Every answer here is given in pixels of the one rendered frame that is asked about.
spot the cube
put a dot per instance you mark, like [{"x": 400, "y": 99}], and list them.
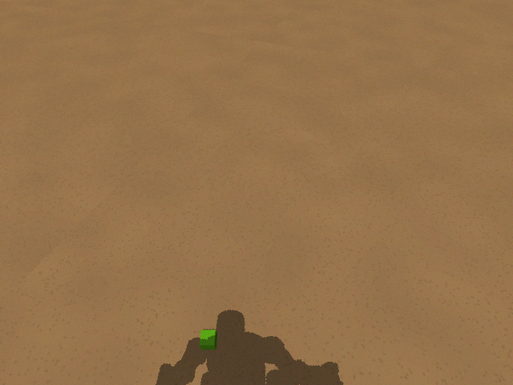
[{"x": 208, "y": 339}]

